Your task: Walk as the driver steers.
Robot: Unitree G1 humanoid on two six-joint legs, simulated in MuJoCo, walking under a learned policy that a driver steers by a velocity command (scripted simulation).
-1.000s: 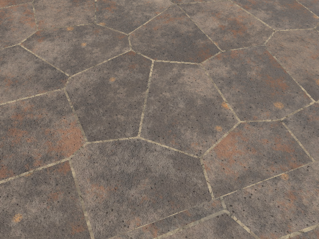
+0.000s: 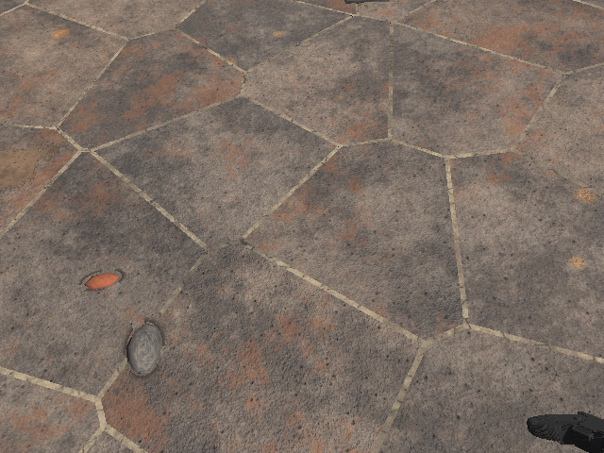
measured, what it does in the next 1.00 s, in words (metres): walks ahead, turning right: left foot, then right foot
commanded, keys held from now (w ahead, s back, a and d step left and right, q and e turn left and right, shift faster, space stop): e+shift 1.00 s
